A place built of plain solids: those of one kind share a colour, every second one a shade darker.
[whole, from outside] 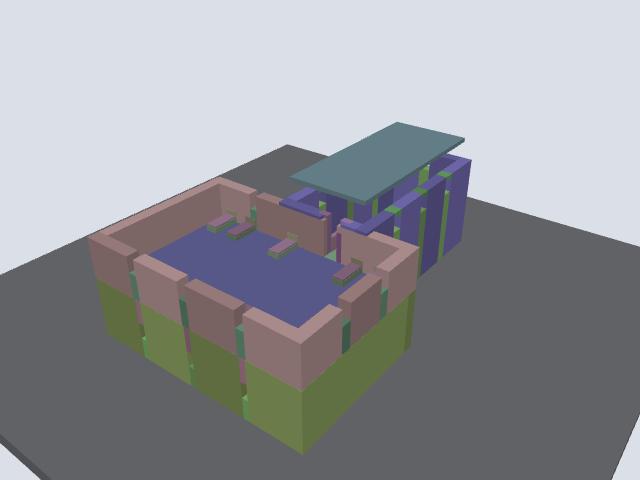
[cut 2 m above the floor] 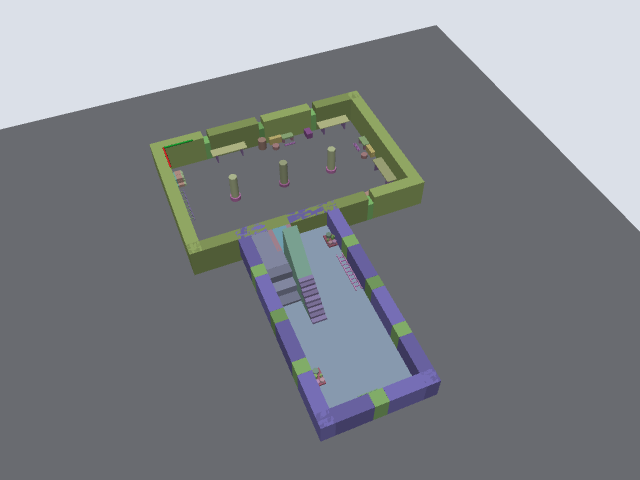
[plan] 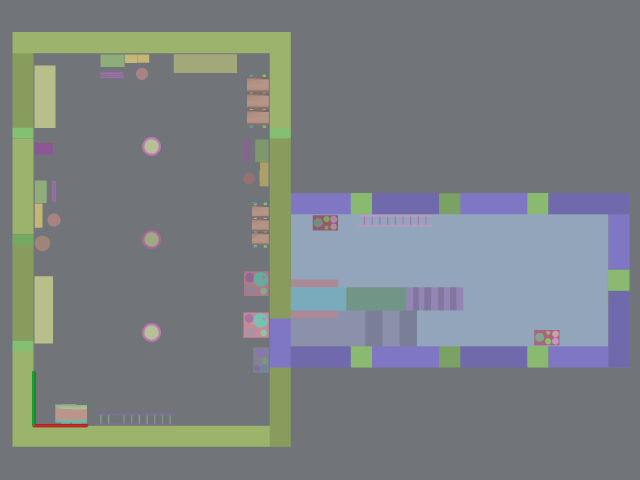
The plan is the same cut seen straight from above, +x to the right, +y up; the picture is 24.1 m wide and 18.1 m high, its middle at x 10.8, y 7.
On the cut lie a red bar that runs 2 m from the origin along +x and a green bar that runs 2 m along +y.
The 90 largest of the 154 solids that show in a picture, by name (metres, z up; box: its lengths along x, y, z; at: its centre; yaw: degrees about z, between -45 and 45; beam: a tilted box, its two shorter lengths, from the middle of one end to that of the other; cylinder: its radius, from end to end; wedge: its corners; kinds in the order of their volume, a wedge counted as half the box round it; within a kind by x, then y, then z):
{
 "wall_undercroft_1": {"box": [0.8, 3.61, 4.5], "at": [-0.4, 1.0, 1.95]},
 "wall_undercroft_2": {"box": [0.8, 3.61, 4.5], "at": [-0.4, 5.01, 1.95]},
 "wall_undercroft_3": {"box": [0.8, 3.61, 4.5], "at": [-0.4, 9.03, 1.95]},
 "wall_undercroft_4": {"box": [0.8, 3.61, 4.5], "at": [-0.4, 13.04, 1.95]},
 "wall_undercroft_5": {"box": [10.5, 0.8, 4.5], "at": [4.45, -0.4, 1.95]},
 "wall_undercroft_6": {"box": [10.5, 0.8, 4.5], "at": [4.45, 14.44, 1.95]},
 "wall_undercroft_7": {"box": [0.8, 11.63, 4.5], "at": [9.3, 5.02, 1.95]},
 "wall_undercroft_8": {"box": [0.8, 3.61, 4.5], "at": [9.3, 13.04, 1.95]},
 "wall_vestibule_1": {"box": [0.8, 1.85, 6.72], "at": [9.3, 3.12, 3.85]},
 "wall_vestibule_2": {"box": [0.8, 3.25, 6.72], "at": [9.3, 7.14, 3.85]},
 "wall_vestibule_3": {"box": [3.06, 0.8, 6.72], "at": [10.43, 2.59, 3.85]},
 "wall_vestibule_4": {"box": [3.06, 0.8, 6.72], "at": [10.43, 8.37, 3.85]},
 "wall_vestibule_5": {"box": [2.52, 0.8, 6.72], "at": [14.02, 2.59, 3.85]},
 "wall_vestibule_6": {"box": [2.52, 0.8, 6.72], "at": [14.02, 8.37, 3.85]},
 "wall_vestibule_7": {"box": [2.52, 0.8, 6.72], "at": [17.35, 2.59, 3.85]},
 "wall_vestibule_8": {"box": [2.52, 0.8, 6.72], "at": [17.35, 8.37, 3.85]},
 "wall_vestibule_9": {"box": [3.06, 0.8, 6.72], "at": [20.94, 2.59, 3.85]},
 "wall_vestibule_10": {"box": [3.06, 0.8, 6.72], "at": [20.94, 8.37, 3.85]},
 "wall_vestibule_11": {"box": [0.8, 2.89, 6.72], "at": [22.07, 3.64, 3.85]},
 "wall_vestibule_12": {"box": [0.8, 2.89, 6.72], "at": [22.07, 7.33, 3.85]},
 "wall_dorter_1": {"box": [0.8, 3.53, 2.8], "at": [-0.4, 0.97, 5.61]},
 "wall_dorter_2": {"box": [0.8, 3.46, 2.8], "at": [-0.4, 5.01, 5.61]},
 "wall_dorter_3": {"box": [0.8, 3.46, 2.8], "at": [-0.4, 9.03, 5.61]},
 "wall_dorter_4": {"box": [0.8, 3.53, 2.8], "at": [-0.4, 13.07, 5.61]},
 "wall_dorter_5": {"box": [3.17, 0.8, 2.8], "at": [0.79, -0.4, 5.61]},
 "wall_dorter_6": {"box": [2.75, 0.8, 2.8], "at": [4.45, -0.4, 5.61]},
 "wall_dorter_7": {"box": [10.5, 0.8, 2.8], "at": [4.45, 14.44, 5.61]},
 "wall_dorter_8": {"box": [3.17, 0.8, 2.8], "at": [8.11, -0.4, 5.61]},
 "wall_dorter_9": {"box": [0.8, 5.1, 2.8], "at": [9.3, 1.75, 5.61]},
 "wall_dorter_10": {"box": [0.8, 5.5, 2.8], "at": [9.3, 8.01, 5.61]},
 "wall_dorter_11": {"box": [0.8, 3.53, 2.8], "at": [9.3, 13.07, 5.61]},
 "floor_dorter_1": {"box": [8.9, 14.04, 0.4], "at": [4.45, 7.02, 4.31]},
 "wall_vestibule_under_light_1": {"box": [0.8, 0.8, 5.37], "at": [12.36, 2.59, 3.17]},
 "wall_vestibule_under_light_2": {"box": [0.8, 0.8, 5.37], "at": [12.36, 8.37, 3.17]},
 "wall_vestibule_under_light_3": {"box": [0.8, 0.8, 5.37], "at": [15.69, 2.59, 3.17]},
 "wall_vestibule_under_light_4": {"box": [0.8, 0.8, 5.37], "at": [15.69, 8.37, 3.17]},
 "wall_vestibule_under_light_5": {"box": [0.8, 0.8, 5.37], "at": [19.01, 2.59, 3.17]},
 "wall_vestibule_under_light_6": {"box": [0.8, 0.8, 5.37], "at": [19.01, 8.37, 3.17]},
 "wall_vestibule_under_light_7": {"box": [0.8, 0.8, 5.37], "at": [22.07, 5.48, 3.17]},
 "over_vestibule_1": {"box": [12.57, 5.57, 0.3], "at": [15.69, 5.48, 8.75]},
 "floor_vestibule_1": {"box": [11.97, 4.97, 0.3], "at": [15.69, 5.48, 0.64]},
 "floor_terrace_1": {"box": [2.81, 1.35, 2.1], "at": [11.1, 3.67, 1.54]},
 "floor_terrace_2": {"box": [0.65, 1.35, 1.56], "at": [12.83, 3.67, 1.27]},
 "floor_terrace_3": {"box": [0.65, 1.35, 0.99], "at": [13.48, 3.67, 0.98]},
 "floor_terrace_4": {"box": [0.65, 1.35, 0.47], "at": [14.13, 3.67, 0.72]},
 "fill_under_steps_1": {"wedge": [[11.79, 4.34, 0.49], [11.79, 4.34, 4.2], [11.79, 5.21, 0.49], [11.79, 5.21, 4.2], [16.23, 4.34, 0.49], [16.23, 4.34, 0.55], [16.23, 5.21, 0.49], [16.23, 5.21, 0.55]]},
 "mass_under_head_1": {"box": [2.1, 0.87, 3.72], "at": [10.75, 4.78, 2.35]},
 "parapet_head_1": {"box": [1.78, 0.3, 5.07], "at": [10.59, 4.19, 3.03]},
 "parapet_head_2": {"box": [1.79, 0.3, 5.02], "at": [10.59, 5.36, 3.0]},
 "wall_dorter_under_light_1": {"box": [0.8, 0.55, 1.75], "at": [-0.4, 3.01, 5.08]},
 "wall_dorter_under_light_2": {"box": [0.8, 0.55, 1.75], "at": [-0.4, 7.02, 5.08]},
 "wall_dorter_under_light_3": {"box": [0.8, 0.55, 1.75], "at": [-0.4, 11.03, 5.08]},
 "wall_dorter_under_light_4": {"box": [0.7, 0.8, 1.75], "at": [2.73, -0.4, 5.08]},
 "wall_dorter_under_light_5": {"box": [0.7, 0.8, 1.75], "at": [6.17, -0.4, 5.08]},
 "wall_dorter_under_light_6": {"box": [0.8, 0.55, 1.75], "at": [9.3, 11.03, 5.08]},
 "bed_frame_dorter_1": {"box": [1.98, 0.82, 0.38], "at": [7.88, 2.77, 4.7]},
 "bed_frame_dorter_2": {"box": [1.95, 0.87, 0.38], "at": [7.9, 13.02, 4.7]},
 "bed_frame_dorter_3": {"box": [1.93, 0.85, 0.32], "at": [7.91, 7.68, 4.67]},
 "bed_frame_dorter_4": {"box": [1.87, 0.88, 0.3], "at": [7.93, 11.3, 4.66]},
 "wall_undercroft_under_light_1": {"box": [0.8, 0.4, 1.75], "at": [-0.4, 3.01, 0.57]},
 "wall_undercroft_under_light_2": {"box": [0.8, 0.4, 1.75], "at": [-0.4, 7.02, 0.57]},
 "wall_undercroft_under_light_3": {"box": [0.8, 0.4, 1.75], "at": [-0.4, 11.03, 0.57]},
 "wall_undercroft_under_light_4": {"box": [0.8, 0.4, 1.75], "at": [9.3, 11.03, 0.57]},
 "wall_wallhead_1": {"box": [0.45, 0.71, 3.0], "at": [9.47, 3.95, 5.71]},
 "wall_wallhead_2": {"box": [0.45, 0.71, 3.0], "at": [9.47, 5.61, 5.71]},
 "wall_undercroft_over_light_1": {"box": [0.8, 0.4, 1.65], "at": [-0.4, 3.01, 3.38]},
 "wall_undercroft_over_light_2": {"box": [0.8, 0.4, 1.65], "at": [-0.4, 7.02, 3.38]},
 "wall_undercroft_over_light_3": {"box": [0.8, 0.4, 1.65], "at": [-0.4, 11.03, 3.38]},
 "pier_undercroft_1": {"cylinder": 0.27, "from": [4.45, 3.51, 0.29], "to": [4.45, 3.51, 2.18]},
 "pier_undercroft_2": {"cylinder": 0.27, "from": [4.45, 7.02, 0.23], "to": [4.45, 7.02, 2.18]},
 "pier_undercroft_3": {"cylinder": 0.27, "from": [4.45, 10.53, 0.25], "to": [4.45, 10.53, 2.18]},
 "wall_vestibule_over_light_1": {"box": [0.8, 0.8, 0.35], "at": [12.36, 2.59, 7.04]},
 "wall_vestibule_over_light_2": {"box": [0.8, 0.8, 0.35], "at": [15.69, 2.59, 7.04]},
 "wall_vestibule_over_light_3": {"box": [0.8, 0.8, 0.35], "at": [19.01, 2.59, 7.04]},
 "bed_pallet_dorter_1": {"box": [1.86, 0.76, 0.11], "at": [7.85, 2.77, 4.94]},
 "bed_pallet_dorter_2": {"box": [1.83, 0.81, 0.11], "at": [7.87, 13.02, 4.94]},
 "bed_pallet_dorter_3": {"box": [1.81, 0.79, 0.11], "at": [7.88, 7.68, 4.88]},
 "bed_pallet_dorter_4": {"box": [1.75, 0.82, 0.11], "at": [7.9, 11.3, 4.87]},
 "jamb_wall_head_1": {"box": [0.8, 0.35, 2.05], "at": [9.3, 4.13, 5.54]},
 "threshold_wall_head_1": {"box": [0.8, 1.65, 0.3], "at": [9.3, 4.78, 4.36]},
 "table_top_undercroft_1": {"box": [0.7, 2.54, 0.06], "at": [0.38, 4.36, 0.75]},
 "table_top_undercroft_2": {"box": [0.79, 2.36, 0.06], "at": [0.43, 12.4, 0.7]},
 "table_top_undercroft_3": {"box": [2.39, 0.72, 0.06], "at": [6.48, 13.65, 0.72]},
 "tub_stand_undercroft_1": {"box": [0.95, 0.95, 0.17], "at": [8.39, 3.79, 0.04]},
 "tub_stand_undercroft_2": {"box": [0.93, 0.93, 0.17], "at": [8.4, 5.36, 0.04]},
 "pier_undercroft_base_1": {"cylinder": 0.35, "from": [4.45, 3.51, 0.0], "to": [4.45, 3.51, 0.29]},
 "pier_undercroft_base_2": {"cylinder": 0.35, "from": [4.45, 10.53, 0.0], "to": [4.45, 10.53, 0.25]},
 "cask_undercroft_1": {"cylinder": 0.29, "from": [0.33, 6.87, 0.0], "to": [0.33, 6.87, 0.75]},
 "crate_undercroft_1": {"box": [0.7, 0.44, 0.49], "at": [0.38, 10.44, 0.2]},
 "pot_plinth_undercroft_1": {"box": [0.58, 0.95, 0.17], "at": [8.58, 2.47, 0.04]}
}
